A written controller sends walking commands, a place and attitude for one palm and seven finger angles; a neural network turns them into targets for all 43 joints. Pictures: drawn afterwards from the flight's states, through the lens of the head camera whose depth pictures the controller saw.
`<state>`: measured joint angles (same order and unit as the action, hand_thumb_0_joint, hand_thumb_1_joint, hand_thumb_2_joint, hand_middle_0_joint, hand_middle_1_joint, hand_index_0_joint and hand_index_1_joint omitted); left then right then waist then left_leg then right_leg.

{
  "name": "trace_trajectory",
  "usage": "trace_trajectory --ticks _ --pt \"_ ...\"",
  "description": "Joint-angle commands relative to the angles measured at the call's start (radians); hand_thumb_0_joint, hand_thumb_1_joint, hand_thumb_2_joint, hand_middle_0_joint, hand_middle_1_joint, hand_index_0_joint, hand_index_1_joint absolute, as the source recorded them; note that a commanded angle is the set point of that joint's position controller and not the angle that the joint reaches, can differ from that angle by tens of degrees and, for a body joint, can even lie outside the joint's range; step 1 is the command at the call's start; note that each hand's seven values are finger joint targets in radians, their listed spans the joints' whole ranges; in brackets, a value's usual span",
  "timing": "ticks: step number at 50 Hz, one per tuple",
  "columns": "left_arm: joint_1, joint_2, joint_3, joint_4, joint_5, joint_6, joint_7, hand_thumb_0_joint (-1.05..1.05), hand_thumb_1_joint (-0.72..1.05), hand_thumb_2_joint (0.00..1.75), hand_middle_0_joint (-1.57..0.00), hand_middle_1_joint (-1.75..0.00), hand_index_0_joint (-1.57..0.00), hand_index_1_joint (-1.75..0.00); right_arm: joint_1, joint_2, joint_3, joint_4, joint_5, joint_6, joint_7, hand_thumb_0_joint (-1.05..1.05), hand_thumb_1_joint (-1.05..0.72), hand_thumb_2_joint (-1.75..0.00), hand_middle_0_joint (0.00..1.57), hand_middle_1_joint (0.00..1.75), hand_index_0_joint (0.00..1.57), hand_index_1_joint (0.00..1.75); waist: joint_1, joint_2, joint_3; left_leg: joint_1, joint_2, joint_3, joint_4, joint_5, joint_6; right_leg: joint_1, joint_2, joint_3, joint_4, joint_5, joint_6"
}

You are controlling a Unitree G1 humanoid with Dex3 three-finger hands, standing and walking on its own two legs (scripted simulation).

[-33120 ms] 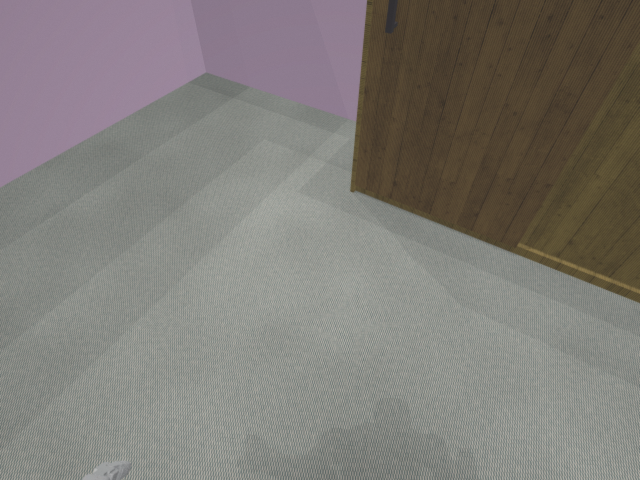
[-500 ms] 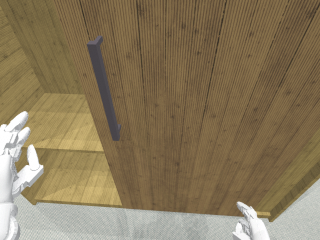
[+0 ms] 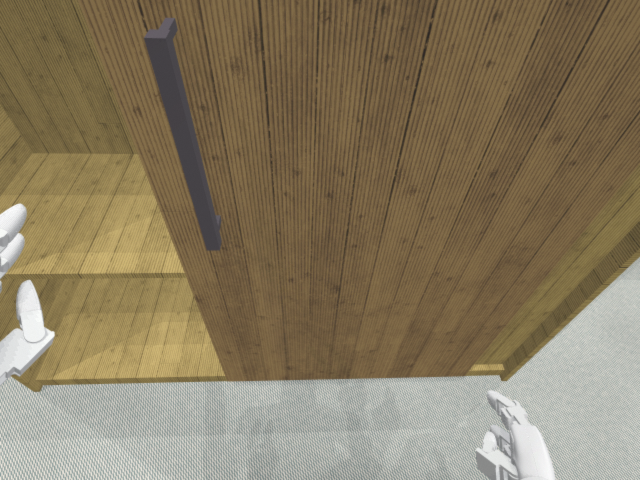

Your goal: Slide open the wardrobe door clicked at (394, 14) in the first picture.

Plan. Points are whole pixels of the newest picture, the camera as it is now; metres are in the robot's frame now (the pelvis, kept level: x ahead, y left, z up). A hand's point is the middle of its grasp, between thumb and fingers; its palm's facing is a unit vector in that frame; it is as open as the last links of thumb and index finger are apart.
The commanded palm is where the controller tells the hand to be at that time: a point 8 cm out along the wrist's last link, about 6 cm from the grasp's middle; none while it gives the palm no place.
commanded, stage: step back with the hand held close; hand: left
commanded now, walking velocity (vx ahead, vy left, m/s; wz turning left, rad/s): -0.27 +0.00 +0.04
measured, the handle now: (195, 155) +0.47 +0.21 +0.15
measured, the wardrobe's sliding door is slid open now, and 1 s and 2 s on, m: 0.58 0.58 0.58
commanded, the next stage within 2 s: stop stepping back and stand still in 0.78 s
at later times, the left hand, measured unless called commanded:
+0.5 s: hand out of the picture +0.11 +0.29 +0.17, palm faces +0.51 -0.74 -0.43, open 7.4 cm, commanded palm +0.03 +0.32 +0.18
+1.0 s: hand out of the picture +0.01 +0.30 +0.17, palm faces +0.44 -0.81 -0.39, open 7.4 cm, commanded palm -0.05 +0.33 +0.18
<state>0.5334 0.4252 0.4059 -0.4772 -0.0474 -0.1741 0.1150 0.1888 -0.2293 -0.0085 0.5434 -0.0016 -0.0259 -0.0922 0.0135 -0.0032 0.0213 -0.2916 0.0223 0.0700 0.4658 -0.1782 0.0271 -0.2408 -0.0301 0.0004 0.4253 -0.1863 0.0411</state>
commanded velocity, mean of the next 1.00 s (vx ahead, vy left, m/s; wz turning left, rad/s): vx -0.28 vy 0.00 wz -0.03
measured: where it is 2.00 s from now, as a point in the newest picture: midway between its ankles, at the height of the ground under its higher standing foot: outside the picture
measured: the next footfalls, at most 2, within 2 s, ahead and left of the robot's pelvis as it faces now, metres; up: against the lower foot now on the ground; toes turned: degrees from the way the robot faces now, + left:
right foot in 0.54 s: -0.04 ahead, -0.13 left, +0.00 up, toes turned +10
left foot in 0.70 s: +0.00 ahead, +0.10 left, +0.00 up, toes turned +5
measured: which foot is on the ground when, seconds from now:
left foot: down 0.00-0.58, up 0.60-0.68, down 0.70-1.00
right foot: down 0.00-0.42, up 0.44-0.52, down 0.54-0.72, up 0.74-1.00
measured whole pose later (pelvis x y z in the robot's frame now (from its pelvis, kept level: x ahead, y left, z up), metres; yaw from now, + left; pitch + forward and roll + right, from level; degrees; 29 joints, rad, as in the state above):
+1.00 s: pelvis -0.19 +0.02 +0.00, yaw +1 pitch +4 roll -5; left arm 0.52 0.43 0.43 -0.55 -0.06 -0.23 0.14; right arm 0.19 -0.16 0.01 0.59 -0.03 -0.16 -0.05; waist 0.03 -0.01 -0.04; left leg -0.44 0.05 0.05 0.29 0.01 0.04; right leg -0.15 0.08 -0.06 0.56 -0.51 -0.03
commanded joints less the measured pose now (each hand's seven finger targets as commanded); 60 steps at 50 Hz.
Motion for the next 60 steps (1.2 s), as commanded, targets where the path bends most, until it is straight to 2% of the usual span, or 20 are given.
trace_trajectory --ticks 1,8,16,21,25,28,31,34,36,37,39,41,47,49,52,53,54,55,58,60 --pt "-0.013 0.161 0.148 -0.205 -0.002 -0.083 0.03 0.0 0.9 0.9 -0.2 -0.3 -0.2 -0.3 -0.083 -0.133 -0.047 -0.166 0.005 -0.069 -0.005 0.0 -0.9 -0.9 0.2 0.3 0.2 0.3 0.013 0.113 -0.15 -0.083 0.082 -0.111 -0.129 -0.008 0.034 0.139 0.02 0.005 0.053 0.155 -0.018" --pt "-0.092 0.134 0.138 -0.201 0.028 -0.12 0.036 0.0 0.9 0.9 -0.2 -0.3 -0.2 -0.3 -0.058 -0.143 -0.049 -0.151 0.005 -0.123 -0.004 0.0 -0.9 -0.9 0.2 0.3 0.2 0.3 0.002 0.107 -0.066 -0.344 0.101 -0.165 -0.146 -0.479 0.066 0.141 0.021 0.047 0.091 -0.098 -0.025" --pt "-0.143 0.156 0.124 -0.252 0.024 -0.155 0.056 0.0 0.9 0.9 -0.2 -0.3 -0.2 -0.3 -0.022 -0.121 -0.042 -0.098 -0.009 -0.164 -0.003 0.0 -0.9 -0.9 0.2 0.3 0.2 0.3 -0.017 0.031 -0.098 -0.063 0.025 -0.136 0.032 -0.326 0.013 -0.175 -0.046 0.11 -0.074 -0.264 -0.069" --pt "-0.146 0.157 0.162 -0.254 0.041 -0.17 0.055 0.0 0.9 0.9 -0.2 -0.3 -0.2 -0.3 -0.053 -0.14 -0.047 -0.109 -0.007 -0.187 -0.012 0.0 -0.9 -0.9 0.2 0.3 0.2 0.3 0.002 0.282 -0.123 -0.371 0.209 -0.353 -0.307 -0.59 0.088 0.158 0.115 -0.01 0.321 -0.106 -0.017" --pt "-0.034 0.147 0.177 -0.184 0.028 -0.17 0.033 0.0 0.9 0.9 -0.2 -0.3 -0.2 -0.3 -0.058 -0.127 -0.061 -0.114 -0.008 -0.19 0.007 0.0 -0.9 -0.9 0.2 0.3 0.2 0.3 0.01 0.169 -0.101 -0.374 0.192 -0.262 -0.189 -0.481 0.083 0.158 0.102 0.033 0.223 -0.121 -0.046" --pt "-0.03 0.178 0.17 -0.169 0.004 -0.18 0.027 0.0 0.9 0.9 -0.2 -0.3 -0.2 -0.3 -0.052 -0.092 -0.055 -0.086 -0.019 -0.175 0.024 0.0 -0.9 -0.9 0.2 0.3 0.2 0.3 -0.008 0.004 -0.045 -0.08 0.031 -0.093 0.147 -0.235 -0.03 -0.25 -0.109 0.332 -0.143 -0.209 -0.161" --pt "-0.137 0.189 0.121 -0.22 0.018 -0.171 0.036 0.0 0.9 0.9 -0.2 -0.3 -0.2 -0.3 -0.038 -0.084 -0.062 -0.068 -0.008 -0.164 0.019 0.0 -0.9 -0.9 0.2 0.3 0.2 0.3 -0.023 -0.221 -0.203 0.069 -0.028 -0.061 0.333 -0.06 -0.042 -0.181 -0.191 0.288 -0.078 0.419 -0.153" --pt "-0.166 0.206 0.131 -0.212 0.019 -0.15 0.03 0.0 0.9 0.9 -0.2 -0.3 -0.2 -0.3 -0.066 -0.106 -0.053 -0.073 -0.009 -0.148 0.0 0.0 -0.9 -0.9 0.2 0.3 0.2 0.3 -0.024 -0.005 -0.105 0.089 0.009 -0.084 0.029 0.138 -0.021 -0.199 -0.042 0.161 0.015 0.314 -0.061" --pt "-0.139 0.202 0.152 -0.225 0.02 -0.159 0.027 0.0 0.9 0.9 -0.2 -0.3 -0.2 -0.3 -0.055 -0.129 -0.059 -0.091 -0.001 -0.147 -0.003 0.0 -0.9 -0.9 0.2 0.3 0.2 0.3 -0.001 0.147 -0.192 0.038 0.154 -0.198 -0.106 0.336 0.037 -0.037 0.099 0.055 0.171 0.15 -0.01" --pt "-0.133 0.208 0.164 -0.273 0.009 -0.164 0.019 0.0 0.9 0.9 -0.2 -0.3 -0.2 -0.3 -0.058 -0.129 -0.063 -0.106 -0.01 -0.156 0.0 0.0 -0.9 -0.9 0.2 0.3 0.2 0.3 -0.004 0.298 -0.253 -0.002 0.245 -0.309 -0.224 0.233 0.062 0.018 0.132 0.027 0.358 -0.122 -0.007" --pt "-0.117 0.213 0.19 -0.319 0.005 -0.171 0.02 0.0 0.9 0.9 -0.2 -0.3 -0.2 -0.3 -0.07 -0.123 -0.076 -0.101 -0.028 -0.181 0.012 0.0 -0.9 -0.9 0.2 0.3 0.2 0.3 0.011 0.28 -0.259 -0.125 0.337 -0.401 -0.296 -0.101 0.133 0.03 0.144 0.095 0.655 -0.304 -0.025" --pt "-0.048 0.157 0.16 -0.286 -0.003 -0.156 0.027 0.0 0.9 0.9 -0.2 -0.3 -0.2 -0.3 -0.054 -0.116 -0.084 -0.082 -0.019 -0.193 0.029 0.0 -0.9 -0.9 0.2 0.3 0.2 0.3 0.015 0.165 -0.223 -0.02 0.291 -0.284 -0.265 -0.106 0.135 -0.08 0.117 0.056 0.62 -0.295 -0.029" --pt "-0.05 0.138 0.099 -0.259 -0.018 -0.105 0.038 0.0 0.9 0.9 -0.2 -0.3 -0.2 -0.3 -0.042 -0.107 -0.053 -0.067 -0.016 -0.189 0.032 0.0 -0.9 -0.9 0.2 0.3 0.2 0.3 0.004 0.288 -0.207 0.04 0.175 -0.175 -0.403 -0.373 -0.029 0.058 0.158 -0.116 0.146 -0.381 -0.074" --pt "-0.019 0.2 0.148 -0.249 -0.02 -0.09 0.041 0.0 0.9 0.9 -0.2 -0.3 -0.2 -0.3 -0.026 -0.107 -0.055 -0.068 -0.025 -0.165 0.026 0.0 -0.9 -0.9 0.2 0.3 0.2 0.3 0.004 0.233 -0.212 0.074 0.094 -0.091 -0.271 -0.271 -0.1 0.118 0.112 -0.085 -0.142 -0.273 -0.104" --pt "-0.102 0.278 0.194 -0.297 -0.027 -0.094 0.046 0.0 0.9 0.9 -0.2 -0.3 -0.2 -0.3 -0.066 -0.088 -0.024 -0.059 -0.038 -0.134 0.021 0.0 -0.9 -0.9 0.2 0.3 0.2 0.3 0.009 -0.112 -0.158 0.095 -0.005 -0.047 0.397 -0.105 -0.058 -0.22 -0.285 0.249 -0.303 -0.181 -0.241" --pt "-0.089 0.254 0.192 -0.19 -0.025 -0.083 0.047 0.0 0.9 0.9 -0.2 -0.3 -0.2 -0.3 -0.056 -0.087 -0.014 -0.044 -0.048 -0.13 0.026 0.0 -0.9 -0.9 0.2 0.3 0.2 0.3 0.009 -0.083 -0.175 0.029 0.024 -0.062 0.452 -0.111 -0.062 -0.177 -0.301 0.207 -0.254 -0.176 -0.256" --pt "-0.151 0.173 0.109 -0.163 -0.029 -0.06 0.028 0.0 0.9 0.9 -0.2 -0.3 -0.2 -0.3 -0.038 -0.092 -0.036 -0.038 -0.005 -0.135 0.023 0.0 -0.9 -0.9 0.2 0.3 0.2 0.3 -0.001 -0.264 -0.17 -0.036 -0.047 -0.098 0.519 -0.151 -0.061 -0.159 -0.233 0.229 -0.236 -0.365 -0.241" --pt "-0.143 0.143 0.087 -0.112 -0.021 -0.042 0.031 0.0 0.9 0.9 -0.2 -0.3 -0.2 -0.3 -0.061 -0.123 -0.052 -0.048 0.005 -0.145 0.008 0.0 -0.9 -0.9 0.2 0.3 0.2 0.3 -0.017 -0.263 -0.02 -0.095 -0.004 -0.13 0.501 -0.113 -0.042 -0.189 -0.222 0.231 -0.23 -0.313 -0.229" --pt "-0.217 0.149 0.072 -0.078 0.005 -0.044 0.042 0.0 0.9 0.9 -0.2 -0.3 -0.2 -0.3 -0.055 -0.114 -0.022 -0.012 0.003 -0.147 -0.009 0.0 -0.9 -0.9 0.2 0.3 0.2 0.3 -0.041 -0.011 0.032 0.023 0.013 -0.072 0.103 -0.092 -0.01 -0.153 -0.138 0.076 -0.062 -0.164 -0.139" --pt "-0.264 0.169 0.08 -0.181 0.01 -0.063 0.041 0.0 0.9 0.9 -0.2 -0.3 -0.2 -0.3 -0.064 -0.149 -0.034 -0.041 0.005 -0.171 -0.017 0.0 -0.9 -0.9 0.2 0.3 0.2 0.3 -0.026 0.219 -0.017 0.094 0.116 -0.26 -0.085 -0.035 0.032 -0.14 0.013 -0.017 0.146 -0.169 -0.057"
